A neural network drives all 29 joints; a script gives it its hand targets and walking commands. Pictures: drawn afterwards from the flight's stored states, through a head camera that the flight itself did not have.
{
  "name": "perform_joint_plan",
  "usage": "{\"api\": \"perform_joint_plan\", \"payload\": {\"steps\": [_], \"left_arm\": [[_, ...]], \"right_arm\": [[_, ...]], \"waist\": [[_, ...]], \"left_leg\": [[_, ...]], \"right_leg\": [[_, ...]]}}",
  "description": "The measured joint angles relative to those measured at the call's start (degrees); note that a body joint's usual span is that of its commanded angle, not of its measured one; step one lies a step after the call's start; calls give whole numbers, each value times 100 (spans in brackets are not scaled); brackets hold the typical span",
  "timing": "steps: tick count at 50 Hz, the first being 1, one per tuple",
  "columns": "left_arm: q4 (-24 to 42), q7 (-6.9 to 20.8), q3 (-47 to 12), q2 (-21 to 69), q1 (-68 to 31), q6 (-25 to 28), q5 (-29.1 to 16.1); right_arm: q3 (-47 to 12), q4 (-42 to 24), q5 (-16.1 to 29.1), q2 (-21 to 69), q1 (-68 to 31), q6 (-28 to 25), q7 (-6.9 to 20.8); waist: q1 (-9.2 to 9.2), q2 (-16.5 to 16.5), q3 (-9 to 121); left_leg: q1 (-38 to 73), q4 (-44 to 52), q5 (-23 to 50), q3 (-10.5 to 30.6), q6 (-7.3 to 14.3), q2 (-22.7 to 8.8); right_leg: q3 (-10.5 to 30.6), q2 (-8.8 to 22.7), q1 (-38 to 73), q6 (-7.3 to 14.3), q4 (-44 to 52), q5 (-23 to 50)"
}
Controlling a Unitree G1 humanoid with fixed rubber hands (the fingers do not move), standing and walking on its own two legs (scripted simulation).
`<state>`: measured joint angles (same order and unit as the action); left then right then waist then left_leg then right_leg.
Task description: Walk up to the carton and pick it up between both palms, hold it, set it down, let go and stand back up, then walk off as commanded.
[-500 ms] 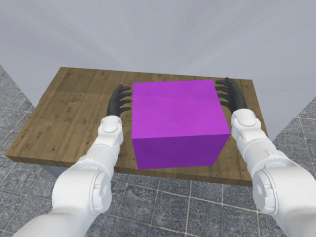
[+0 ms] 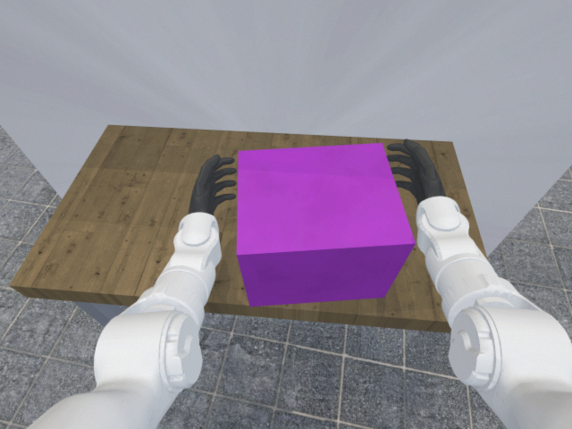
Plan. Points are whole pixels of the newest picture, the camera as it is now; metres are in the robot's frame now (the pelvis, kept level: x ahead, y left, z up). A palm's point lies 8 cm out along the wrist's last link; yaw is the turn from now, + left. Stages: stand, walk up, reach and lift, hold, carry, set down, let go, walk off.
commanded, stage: reach and lift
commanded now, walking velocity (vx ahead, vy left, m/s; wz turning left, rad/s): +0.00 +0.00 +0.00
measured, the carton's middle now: (314, 227) +0.42 +0.00 +0.01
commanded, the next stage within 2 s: none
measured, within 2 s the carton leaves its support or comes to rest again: leaves its support in 1.22 s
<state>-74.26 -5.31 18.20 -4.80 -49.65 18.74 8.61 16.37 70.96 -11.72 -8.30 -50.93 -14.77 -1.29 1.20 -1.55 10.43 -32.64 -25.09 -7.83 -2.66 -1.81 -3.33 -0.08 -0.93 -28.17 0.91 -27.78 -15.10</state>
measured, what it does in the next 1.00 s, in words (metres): stands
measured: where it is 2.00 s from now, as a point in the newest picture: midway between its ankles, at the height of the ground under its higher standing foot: outside the picture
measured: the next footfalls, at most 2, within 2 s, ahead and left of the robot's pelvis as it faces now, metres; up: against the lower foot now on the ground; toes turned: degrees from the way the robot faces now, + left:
none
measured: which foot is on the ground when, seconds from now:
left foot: down 0.00-1.00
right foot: down 0.00-1.00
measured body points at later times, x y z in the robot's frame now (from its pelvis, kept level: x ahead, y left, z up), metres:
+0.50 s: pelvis +0.00 +0.00 +0.00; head +0.05 +0.01 +0.45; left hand +0.43 +0.17 +0.06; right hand +0.45 -0.16 +0.08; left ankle +0.03 +0.14 -0.73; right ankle -0.03 -0.11 -0.73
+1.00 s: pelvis -0.01 +0.00 +0.00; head +0.02 +0.01 +0.45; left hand +0.40 +0.18 +0.06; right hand +0.42 -0.14 +0.08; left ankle +0.03 +0.14 -0.73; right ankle -0.03 -0.11 -0.73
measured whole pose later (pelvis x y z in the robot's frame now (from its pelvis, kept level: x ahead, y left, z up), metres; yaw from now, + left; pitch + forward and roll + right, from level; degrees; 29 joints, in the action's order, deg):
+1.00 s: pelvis -0.01 +0.00 +0.00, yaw +0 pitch +15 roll +0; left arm -73.8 -8.7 18.2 -4.7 -46.9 18.8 5.4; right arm 14.7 67.4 -3.6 -3.5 -46.6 -14.2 -4.1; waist 1.2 -1.2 11.7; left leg -32.6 -25.1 -6.8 -2.6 -1.8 -3.4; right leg -0.1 -1.0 -28.2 0.9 -27.8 -14.1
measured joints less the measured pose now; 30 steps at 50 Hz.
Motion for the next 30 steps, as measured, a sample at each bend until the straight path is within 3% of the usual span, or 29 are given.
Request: {"api": "perform_joint_plan", "payload": {"steps": [19, 30], "left_arm": [[1, -3, 0, 1, 19, 26, 0], [0, -83, 1, 9, 101, 95, 0]], "right_arm": [[2, -1, 15, 11, 17, -28, -2], [3, -18, 312, 123, 155, -144, -24]], "waist": [[0, 0, 7], [-3, 1, 85]], "left_leg": [[1, 0, 2, 0, 0, -1], [2, 1, 11, 0, 0, -12]], "right_leg": [[0, -1, 0, 0, 0, 0], [0, -11, 0, 0, 0, 12]]}}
